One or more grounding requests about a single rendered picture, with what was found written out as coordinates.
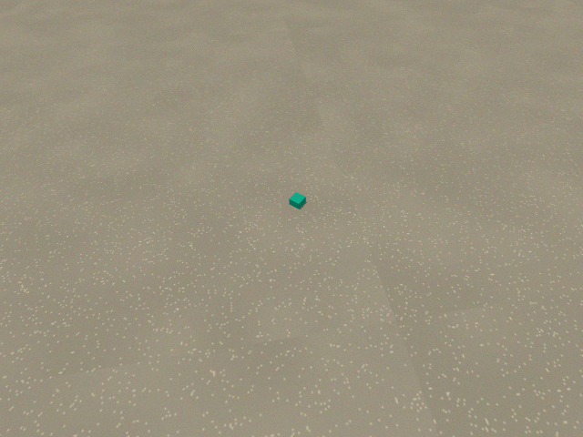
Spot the small box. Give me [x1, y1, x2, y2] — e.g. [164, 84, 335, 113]
[289, 192, 306, 209]

